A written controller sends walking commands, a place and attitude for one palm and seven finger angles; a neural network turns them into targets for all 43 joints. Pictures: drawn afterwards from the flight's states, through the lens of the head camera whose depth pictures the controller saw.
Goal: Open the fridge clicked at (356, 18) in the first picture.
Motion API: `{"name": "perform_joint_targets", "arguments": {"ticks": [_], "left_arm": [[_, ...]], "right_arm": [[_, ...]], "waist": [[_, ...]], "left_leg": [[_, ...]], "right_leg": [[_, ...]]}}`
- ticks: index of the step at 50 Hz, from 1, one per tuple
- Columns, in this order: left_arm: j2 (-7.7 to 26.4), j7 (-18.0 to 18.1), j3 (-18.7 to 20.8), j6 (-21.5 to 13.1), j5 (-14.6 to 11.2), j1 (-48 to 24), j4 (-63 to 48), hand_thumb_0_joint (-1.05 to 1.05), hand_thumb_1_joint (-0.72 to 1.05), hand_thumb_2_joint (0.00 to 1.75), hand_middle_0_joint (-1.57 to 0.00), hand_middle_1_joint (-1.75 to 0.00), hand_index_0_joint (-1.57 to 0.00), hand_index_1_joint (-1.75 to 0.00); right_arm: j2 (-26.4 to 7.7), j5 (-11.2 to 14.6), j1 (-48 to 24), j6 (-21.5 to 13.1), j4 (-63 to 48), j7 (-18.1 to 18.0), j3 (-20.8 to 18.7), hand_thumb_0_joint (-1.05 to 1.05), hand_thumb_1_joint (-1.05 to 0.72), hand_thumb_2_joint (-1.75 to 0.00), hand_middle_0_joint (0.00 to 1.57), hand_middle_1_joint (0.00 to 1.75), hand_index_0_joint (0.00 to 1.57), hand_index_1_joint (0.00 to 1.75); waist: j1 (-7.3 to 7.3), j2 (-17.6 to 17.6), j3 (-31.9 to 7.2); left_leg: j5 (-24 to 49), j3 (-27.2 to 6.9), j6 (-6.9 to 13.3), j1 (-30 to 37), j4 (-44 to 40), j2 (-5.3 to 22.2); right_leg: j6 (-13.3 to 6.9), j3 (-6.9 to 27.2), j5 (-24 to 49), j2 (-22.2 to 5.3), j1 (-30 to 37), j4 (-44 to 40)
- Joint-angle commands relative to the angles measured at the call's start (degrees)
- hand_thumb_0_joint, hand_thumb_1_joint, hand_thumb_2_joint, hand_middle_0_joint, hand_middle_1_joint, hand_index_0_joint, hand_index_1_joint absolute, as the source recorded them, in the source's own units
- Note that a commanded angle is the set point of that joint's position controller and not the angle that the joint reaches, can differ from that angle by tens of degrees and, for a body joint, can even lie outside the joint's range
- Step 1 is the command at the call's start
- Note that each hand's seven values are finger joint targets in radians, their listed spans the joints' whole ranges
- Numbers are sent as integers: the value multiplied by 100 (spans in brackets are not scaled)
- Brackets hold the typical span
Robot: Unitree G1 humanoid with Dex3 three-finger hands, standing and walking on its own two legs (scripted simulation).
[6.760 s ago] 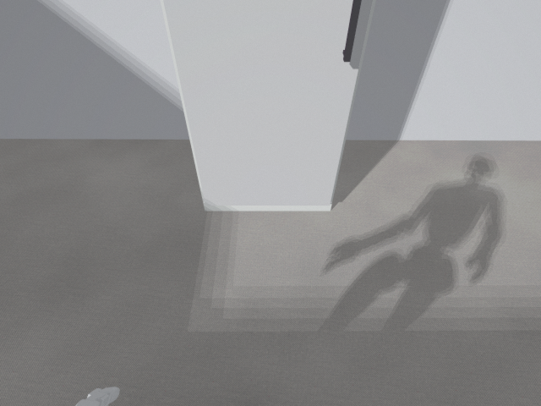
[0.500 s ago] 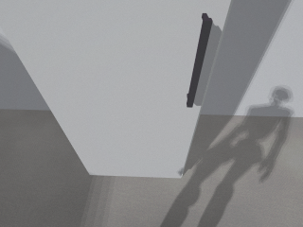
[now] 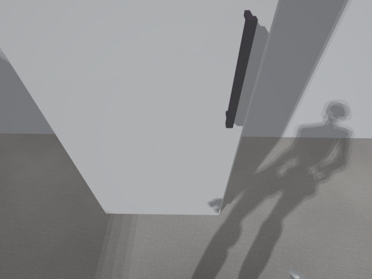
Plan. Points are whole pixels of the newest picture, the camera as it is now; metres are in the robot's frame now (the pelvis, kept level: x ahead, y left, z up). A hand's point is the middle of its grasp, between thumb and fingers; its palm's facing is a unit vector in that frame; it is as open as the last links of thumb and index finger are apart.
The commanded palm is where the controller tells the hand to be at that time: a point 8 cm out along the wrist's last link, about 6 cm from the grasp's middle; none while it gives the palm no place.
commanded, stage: raise the hand to about handle height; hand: right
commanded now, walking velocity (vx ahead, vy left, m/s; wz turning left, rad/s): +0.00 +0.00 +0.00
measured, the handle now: (236, 78) +0.52 -0.09 +0.18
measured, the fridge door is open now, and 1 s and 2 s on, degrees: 0 0 0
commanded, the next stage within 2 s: move the hooked fingers beside the handle in 2.00 s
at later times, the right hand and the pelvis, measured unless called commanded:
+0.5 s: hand (308, 272) +0.15 -0.20 +0.04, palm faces +0.12 +0.99 -0.08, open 9.7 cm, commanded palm +0.14 -0.26 +0.03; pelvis -0.02 +0.03 -0.05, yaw -4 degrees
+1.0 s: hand (334, 227) +0.21 -0.25 +0.08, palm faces -0.02 +1.00 -0.08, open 12.6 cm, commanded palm +0.18 -0.30 +0.11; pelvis -0.01 +0.00 -0.02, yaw -2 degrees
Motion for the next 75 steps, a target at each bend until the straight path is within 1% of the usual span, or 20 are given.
{"name": "perform_joint_targets", "arguments": {"ticks": [1, 4, 6, 7, 9, 12, 16, 20, 24, 28, 32, 36, 41, 47, 51, 57, 62, 65, 70, 75], "left_arm": [[1093, 137, 348, -877, -116, -749, -1649, 0, 90, 90, -20, -30, -20, -30], [1050, 35, 501, -811, 52, -844, -1908, 0, 90, 90, -20, -30, -20, -30], [1062, -132, 614, -725, 79, -1058, -2156, 0, 90, 90, -20, -30, -20, -30], [1108, -245, 691, -671, 14, -1083, -2335, 0, 90, 90, -20, -30, -20, -30], [1191, -321, 734, -653, -14, -1313, -2778, 0, 90, 90, -20, -30, -20, -30], [1140, -239, 696, -614, -34, -1249, -3190, 0, 90, 90, -20, -30, -20, -30], [939, -84, 587, -757, 70, -852, -3223, 0, 90, 90, -20, -30, -20, -30], [1024, 55, 464, -978, 72, -675, -2714, 0, 90, 90, -20, -30, -20, -30], [1235, 209, 416, -1016, -99, -740, -2625, 0, 90, 90, -20, -30, -20, -30], [1176, 276, 354, -818, -165, -972, -2949, 0, 90, 90, -20, -30, -20, -30], [950, 246, 267, -796, -104, -1118, -3164, 0, 90, 90, -20, -30, -20, -30], [966, 124, 287, -1017, -105, -885, -3017, 0, 90, 90, -20, -30, -20, -30], [1231, 169, 326, -1158, -178, -645, -2810, 0, 90, 90, -20, -30, -20, -30], [1215, 319, 234, -1285, -142, -808, -2872, 0, 90, 90, -20, -30, -20, -30], [1142, 288, 158, -1280, -166, -870, -2803, 0, 90, 90, -20, -30, -20, -30], [1214, 277, 95, -1061, -274, -891, -2910, 0, 90, 90, -20, -30, -20, -30], [1173, 309, 4, -970, -248, -1054, -3006, 0, 90, 90, -20, -30, -20, -30], [1104, 347, -55, -995, -217, -1120, -3000, 0, 90, 90, -20, -30, -20, -30], [1102, 378, -116, -939, -256, -1133, -2811, 0, 90, 90, -20, -30, -20, -30], [1193, 363, -110, -823, -365, -1156, -2861, 0, 90, 90, -20, -30, -20, -30]], "right_arm": [[-447, 482, -979, -887, -3312, -13, -262, 0, -76, -84, 21, 39, 21, 39], [-177, 625, 635, -1773, -1389, 670, -754, 0, -69, -81, 22, 43, 22, 43], [-115, 851, 1459, -2470, -970, 1486, -931, 0, -64, -79, 22, 47, 22, 47], [-457, 907, 1750, -2726, -699, 1935, -1303, 0, -62, -78, 22, 48, 22, 48], [-717, 1046, 1518, -2962, -877, 2685, -1357, 0, -57, -76, 22, 51, 22, 51], [-1353, 1386, 769, -2716, -2121, 2955, -2018, 0, -50, -73, 23, 55, 23, 55], [-1439, 1574, -870, -3418, -4741, 2473, -1981, 0, -41, -69, 24, 62, 24, 62], [-1009, 1347, -1412, -3929, -4754, 2325, -1068, 0, -32, -65, 24, 68, 24, 68], [-1480, 1287, -1408, -3091, -3418, 2904, -1146, 0, -22, -61, 25, 74, 25, 74], [-2145, 1471, -898, -1628, -2614, 3242, -2074, 0, -13, -57, 25, 80, 25, 80], [-2304, 2132, -589, -1359, -3257, 2876, -3109, 0, -4, -53, 26, 86, 26, 86], [-1724, 2055, -792, -1848, -3846, 2591, -2559, 0, 6, -49, 27, 92, 27, 92], [-1776, 1660, -1365, -1549, -3189, 2978, -1938, 0, 17, -44, 28, 99, 28, 99], [-2832, 1706, -2444, -1424, -4236, 2869, -2836, 0, 31, -38, 29, 108, 29, 108], [-2492, 1840, -2346, -1364, -3961, 2651, -2871, 0, 41, -34, 29, 114, 29, 114], [-2303, 1678, -2679, -188, -2823, 3052, -2392, 0, 50, -30, 30, 120, 30, 120], [-2899, 1610, -3873, -37, -3540, 3082, -2643, 0, 50, -30, 30, 120, 30, 120], [-3284, 1613, -4422, -313, -3969, 2979, -3021, 0, 50, -30, 30, 120, 30, 120], [-3287, 1577, -4563, -119, -3070, 3050, -3057, 0, 50, -30, 30, 120, 30, 120], [-3257, 1472, -4890, 616, -2382, 3355, -2702, 0, 50, -30, 30, 120, 30, 120]], "waist": [[363, -413, -387], [9, 1192, 280], [-236, 1697, -10], [-384, 1352, -104], [-309, 754, -540], [-417, -73, -1352], [11, -1138, -2158], [517, -1136, -1347], [576, -368, -798], [2, -45, -1291], [-377, 239, -1934], [-144, -208, -1587], [149, -299, -958], [-124, -789, -1656], [-137, -932, -1386], [-127, -723, -610], [-85, -458, -1059], [-122, -857, -1505], [-117, -1145, -1039], [-68, -709, -792]], "left_leg": [[137, 194, 116, -1100, -137, -188], [-353, 344, 126, -1887, 204, -334], [-88, 231, 144, -2045, 718, -312], [326, 91, 209, -1855, 898, -252], [852, -87, 217, -1688, 1171, -137], [800, -376, 129, -1495, 1213, -80], [741, -425, 91, -1939, 1341, -236], [29, -336, 143, -2825, 1369, -333], [-778, -675, 37, -2677, 782, -244], [-584, -888, -51, -1666, 456, 5], [870, -660, -173, -730, 599, -9], [1311, -207, -85, -1237, 685, -257], [433, -204, -51, -1683, 380, -289], [548, 8, 118, -999, 296, -350], [732, 171, 138, -929, 191, -391], [646, 106, 126, -929, -204, -375], [577, 72, 127, -729, -371, -407], [555, 103, 163, -584, -400, -421], [509, 98, 185, -558, -608, -385], [444, 67, 156, -594, -755, -341]], "right_leg": [[117, 914, -490, -209, 206, -385], [212, 758, -304, -63, -1006, 374], [259, 617, -84, -3, -1625, 939], [297, 542, 144, 35, -1679, 1118], [274, 414, 304, 139, -1789, 1510], [157, 311, 279, 204, -1787, 1749], [38, 527, 476, 37, -1022, 2019], [-23, 817, -58, -111, -1137, 2197], [-56, 855, -716, -88, -1705, 2067], [-35, 758, -313, -17, -1674, 1765], [29, 837, 451, -43, -1370, 1541], [32, 731, 662, -55, -842, 1251], [-27, 783, 112, -79, -789, 1011], [-28, 927, 456, -102, 60, 575], [66, 964, 554, -135, 292, 325], [74, 968, 180, -116, 116, -9], [17, 1039, 198, -102, 554, -94], [63, 1112, 254, -104, 983, -228], [98, 1112, 7, -90, 888, -453], [43, 1097, -165, -52, 730, -530]]}}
